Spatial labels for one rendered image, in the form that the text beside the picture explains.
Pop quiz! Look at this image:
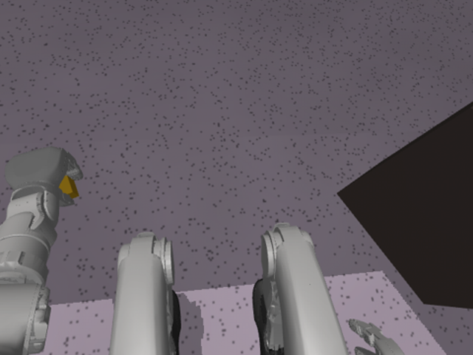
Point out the right robot foot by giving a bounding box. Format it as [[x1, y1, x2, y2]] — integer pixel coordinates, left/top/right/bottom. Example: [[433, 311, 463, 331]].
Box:
[[253, 279, 284, 355]]

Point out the small box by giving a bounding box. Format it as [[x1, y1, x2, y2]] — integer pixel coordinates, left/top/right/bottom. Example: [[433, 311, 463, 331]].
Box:
[[59, 175, 79, 198]]

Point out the left robot arm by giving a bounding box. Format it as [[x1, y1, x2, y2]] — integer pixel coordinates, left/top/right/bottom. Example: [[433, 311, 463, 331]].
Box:
[[0, 182, 60, 355]]

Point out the right robot hand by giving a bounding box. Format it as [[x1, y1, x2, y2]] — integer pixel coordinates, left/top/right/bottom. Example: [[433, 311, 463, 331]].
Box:
[[348, 319, 405, 355]]

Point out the left robot hand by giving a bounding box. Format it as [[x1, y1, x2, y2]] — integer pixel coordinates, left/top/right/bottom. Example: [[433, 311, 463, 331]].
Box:
[[4, 146, 83, 207]]

